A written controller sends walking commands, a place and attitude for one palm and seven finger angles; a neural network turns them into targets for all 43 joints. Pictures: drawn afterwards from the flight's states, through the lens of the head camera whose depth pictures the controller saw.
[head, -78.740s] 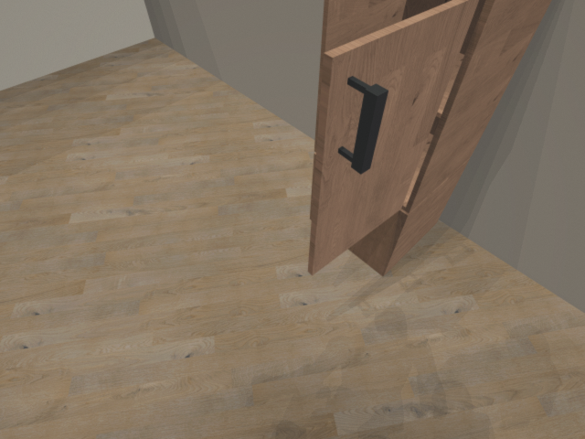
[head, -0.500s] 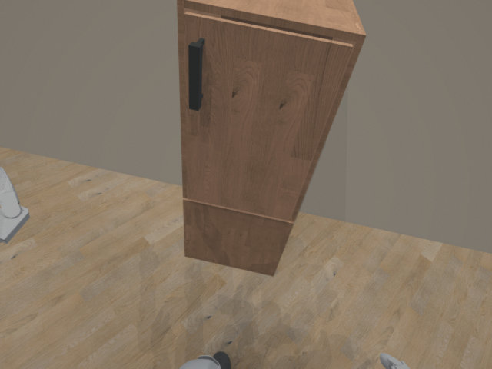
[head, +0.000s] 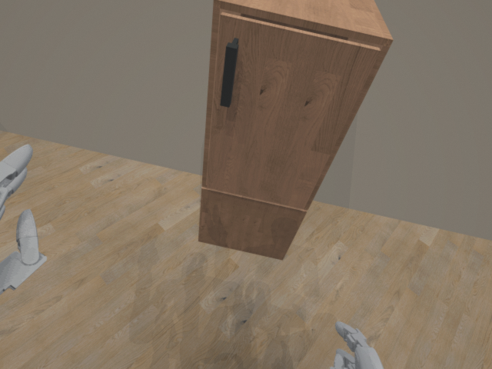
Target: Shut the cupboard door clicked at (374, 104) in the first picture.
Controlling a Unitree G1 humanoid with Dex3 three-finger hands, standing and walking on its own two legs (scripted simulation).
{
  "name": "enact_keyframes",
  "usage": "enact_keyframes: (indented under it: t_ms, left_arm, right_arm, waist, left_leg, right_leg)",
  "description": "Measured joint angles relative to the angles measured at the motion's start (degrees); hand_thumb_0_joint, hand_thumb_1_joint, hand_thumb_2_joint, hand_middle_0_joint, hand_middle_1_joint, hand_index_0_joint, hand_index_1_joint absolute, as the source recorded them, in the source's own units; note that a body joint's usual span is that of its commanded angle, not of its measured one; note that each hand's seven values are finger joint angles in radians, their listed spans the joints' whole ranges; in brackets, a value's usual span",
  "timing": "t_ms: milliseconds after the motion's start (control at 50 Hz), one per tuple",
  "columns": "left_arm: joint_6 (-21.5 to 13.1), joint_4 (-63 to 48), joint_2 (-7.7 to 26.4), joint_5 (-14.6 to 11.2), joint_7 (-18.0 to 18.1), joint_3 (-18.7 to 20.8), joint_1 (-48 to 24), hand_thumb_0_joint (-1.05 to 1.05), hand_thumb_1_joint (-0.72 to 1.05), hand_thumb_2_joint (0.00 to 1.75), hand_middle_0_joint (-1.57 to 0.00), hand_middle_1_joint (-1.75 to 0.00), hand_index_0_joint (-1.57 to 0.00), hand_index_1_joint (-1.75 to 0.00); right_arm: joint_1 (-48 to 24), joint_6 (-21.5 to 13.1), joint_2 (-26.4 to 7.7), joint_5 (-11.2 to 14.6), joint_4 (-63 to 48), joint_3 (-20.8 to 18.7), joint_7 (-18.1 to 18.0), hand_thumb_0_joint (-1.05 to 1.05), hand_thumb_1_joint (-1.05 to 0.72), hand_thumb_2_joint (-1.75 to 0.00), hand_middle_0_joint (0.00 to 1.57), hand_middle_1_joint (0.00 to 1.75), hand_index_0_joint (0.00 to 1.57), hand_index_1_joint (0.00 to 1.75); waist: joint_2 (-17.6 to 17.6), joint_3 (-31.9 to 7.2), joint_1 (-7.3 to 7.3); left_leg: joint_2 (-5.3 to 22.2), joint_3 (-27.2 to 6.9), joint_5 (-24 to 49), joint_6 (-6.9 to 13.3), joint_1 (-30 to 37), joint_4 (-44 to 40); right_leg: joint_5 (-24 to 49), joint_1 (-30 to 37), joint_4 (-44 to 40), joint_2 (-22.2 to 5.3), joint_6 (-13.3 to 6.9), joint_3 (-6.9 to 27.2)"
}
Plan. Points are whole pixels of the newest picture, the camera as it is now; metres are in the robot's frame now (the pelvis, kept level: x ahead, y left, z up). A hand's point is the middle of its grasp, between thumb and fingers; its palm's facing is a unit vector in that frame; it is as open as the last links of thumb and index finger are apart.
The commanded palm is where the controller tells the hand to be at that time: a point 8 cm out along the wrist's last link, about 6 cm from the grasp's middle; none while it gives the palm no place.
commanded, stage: stop stepping back and stand still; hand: left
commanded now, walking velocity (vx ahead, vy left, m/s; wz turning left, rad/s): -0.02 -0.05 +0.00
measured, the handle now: (230, 73) +0.74 +0.10 +0.11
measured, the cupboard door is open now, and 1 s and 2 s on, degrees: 0 0 0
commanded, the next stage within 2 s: let the arm hang, fingers relaxed in 0.56 s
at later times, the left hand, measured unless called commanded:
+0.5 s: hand (83, 231) +0.23 +0.23 +0.15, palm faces +0.44 -0.77 -0.46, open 7.4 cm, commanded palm +0.18 +0.26 +0.16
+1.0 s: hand out of the picture +0.05 +0.15 -0.19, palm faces +0.08 -0.98 -0.16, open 7.1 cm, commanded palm none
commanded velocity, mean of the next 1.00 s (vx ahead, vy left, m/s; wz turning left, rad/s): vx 0.00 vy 0.00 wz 0.00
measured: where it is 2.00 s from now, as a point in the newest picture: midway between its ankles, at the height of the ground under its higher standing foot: outside the picture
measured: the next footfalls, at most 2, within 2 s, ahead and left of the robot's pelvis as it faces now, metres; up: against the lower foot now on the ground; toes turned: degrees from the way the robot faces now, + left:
right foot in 0.22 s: +0.02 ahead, -0.10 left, +0.00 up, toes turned -2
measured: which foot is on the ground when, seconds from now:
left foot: down 0.00-1.00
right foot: up 0.00-0.20, down 0.22-1.00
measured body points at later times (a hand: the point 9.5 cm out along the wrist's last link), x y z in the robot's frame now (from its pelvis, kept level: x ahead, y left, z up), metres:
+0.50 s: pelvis +0.03 -0.03 -0.02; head +0.02 -0.04 +0.43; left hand +0.20 +0.27 +0.18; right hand +0.17 -0.29 -0.11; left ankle +0.04 +0.08 -0.75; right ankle -0.02 -0.10 -0.75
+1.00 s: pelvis +0.00 -0.02 -0.02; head +0.02 +0.00 +0.43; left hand +0.05 +0.20 -0.18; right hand +0.06 -0.27 -0.16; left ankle +0.04 +0.08 -0.75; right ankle -0.02 -0.10 -0.75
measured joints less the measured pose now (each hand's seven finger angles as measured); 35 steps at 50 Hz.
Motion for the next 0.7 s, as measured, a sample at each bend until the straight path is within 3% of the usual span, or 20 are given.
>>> enact_keyframes:
  t_ms: [60, 140, 220, 280, 360, 440, 560, 660, 700]
  left_arm:
    - [0.7, 3.1, 1.1, -0.2, 0.9, 1.7, -0.7, 0.01, 0.88, 0.9, -0.21, -0.31, -0.21, -0.3]
    - [2.7, 7.5, -0.4, -1.0, 1.9, 2.4, -3.5, 0.01, 0.89, 0.9, -0.21, -0.31, -0.21, -0.3]
    - [3.5, 8.1, -1.5, -1.1, 1.8, 1.6, -4.1, 0.01, 0.89, 0.9, -0.21, -0.3, -0.21, -0.3]
    - [2.8, 8.4, -3.3, -1.3, 1.2, -0.1, -4.1, 0.01, 0.89, 0.9, -0.21, -0.3, -0.21, -0.3]
    - [0.9, 7.4, -2.7, -1.8, 0.9, 0.1, -1.7, 0.01, 0.89, 0.9, -0.21, -0.31, -0.21, -0.3]
    - [-0.5, 9.4, -2.5, -1.6, 1.1, 0.9, -1.8, 0.01, 0.88, 0.9, -0.21, -0.31, -0.21, -0.3]
    - [0.0, 13.1, -5.1, -1.2, 1.6, 0.5, -4.7, 0.01, 0.88, 0.9, -0.21, -0.31, -0.21, -0.3]
    - [0.1, 11.8, -5.6, -1.1, 1.2, -1.1, -4.8, 0.01, 0.89, 0.9, -0.21, -0.31, -0.21, -0.3]
    - [-0.6, 18.9, -4.6, 0.5, -0.8, -5.1, -8.7, 0.01, 0.89, 0.9, -0.21, -0.3, -0.21, -0.3]
  right_arm:
    - [0.4, 0.4, -1.0, 0.1, 0.8, -0.4, -1.1, 0.01, -0.9, -0.9, 0.21, 0.3, 0.21, 0.3]
    - [0.5, -0.5, -2.5, 0.4, 1.7, -0.7, -1.7, 0.01, -0.9, -0.9, 0.21, 0.3, 0.2, 0.3]
    - [0.0, -1.3, -3.6, 0.5, 1.2, -0.7, -1.6, 0.01, -0.9, -0.9, 0.21, 0.3, 0.2, 0.3]
    - [-1.5, -0.8, -5.1, 0.9, 1.6, -1.5, -1.4, 0.01, -0.9, -0.9, 0.21, 0.3, 0.2, 0.3]
    - [-1.5, 0.7, -6.1, 2.1, 1.0, -2.5, -1.1, 0.01, -0.9, -0.9, 0.21, 0.3, 0.2, 0.3]
    - [0.0, 1.4, -7.5, 2.4, 0.9, -3.3, -1.7, 0.01, -0.91, -0.9, 0.21, 0.3, 0.2, 0.3]
    - [0.3, 1.9, -8.1, 2.2, 1.9, -3.6, -2.3, 0.01, -0.91, -0.9, 0.2, 0.3, 0.2, 0.3]
    - [-0.7, 1.5, -7.4, 2.2, 1.0, -3.1, -2.1, 0.01, -0.91, -0.9, 0.2, 0.3, 0.2, 0.3]
    - [-1.5, -0.7, -8.3, 2.2, 3.2, -3.6, 0.2, 0.01, -0.91, -0.9, 0.2, 0.3, 0.2, 0.3]
  waist:
    - [0.8, -0.9, 0.6]
    - [1.2, -1.3, 0.59]
    - [-0.3, -1.5, -0.27]
    - [2.7, -1.1, -1.15]
    - [3.7, -1.4, -1.46]
    - [4.4, -2.1, -1.26]
    - [3.6, -1.3, -0.52]
    - [3.8, -0.3, -0.58]
    - [4.6, -0.7, -0.1]
  left_leg:
    - [-0.5, 0.3, 1.2, 0.4, 0.8, -2.4]
    - [-2.0, 0.9, 1.3, 0.5, 1.3, -3.3]
    - [-4.6, 2.1, -1.5, 0.2, -0.8, 1.4]
    - [-3.1, 1.5, -4.1, -0.3, -2.7, 6.2]
    - [-2.2, -0.3, -6.4, -1.7, -4.6, 12.3]
    - [-1.8, -1.7, -9.4, -2.1, -3.6, 13.8]
    - [-3.0, -1.1, -8.5, -2.0, -1.2, 11.1]
    - [-2.8, -1.3, -7.4, -1.9, -1.7, 10.3]
    - [-3.3, -1.8, -7.1, -1.8, -3.7, 11.7]
  right_leg:
    - [-1.9, 3.9, -6.6, -0.1, 0.1, -0.1]
    - [-3.2, 10.6, -16.9, -0.4, 0.0, -0.1]
    - [2.3, 17.6, -28.5, -1.6, -1.3, 0.6]
    - [0.0, 17.3, -27.3, 0.0, -3.8, 0.3]
    - [-1.9, 16.7, -24.0, 1.2, -4.8, 0.5]
    - [-4.1, 17.2, -21.6, 1.9, -5.0, 0.4]
    - [-4.7, 18.2, -21.3, 0.6, -4.2, 0.8]
    - [-3.3, 18.0, -22.7, 0.8, -4.3, 0.7]
    - [-3.6, 16.3, -21.2, 0.4, -4.3, 0.0]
